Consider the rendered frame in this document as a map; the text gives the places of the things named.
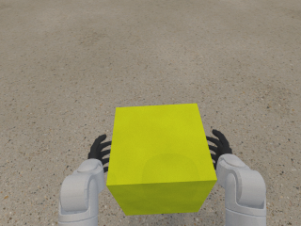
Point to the carton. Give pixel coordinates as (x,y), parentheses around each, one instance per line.
(160,161)

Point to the left robot hand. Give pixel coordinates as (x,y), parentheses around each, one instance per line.
(97,153)

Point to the robot left forearm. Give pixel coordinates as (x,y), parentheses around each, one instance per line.
(78,202)

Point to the right robot hand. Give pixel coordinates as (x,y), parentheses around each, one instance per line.
(223,146)

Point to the robot right forearm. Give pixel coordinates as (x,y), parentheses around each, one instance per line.
(245,192)

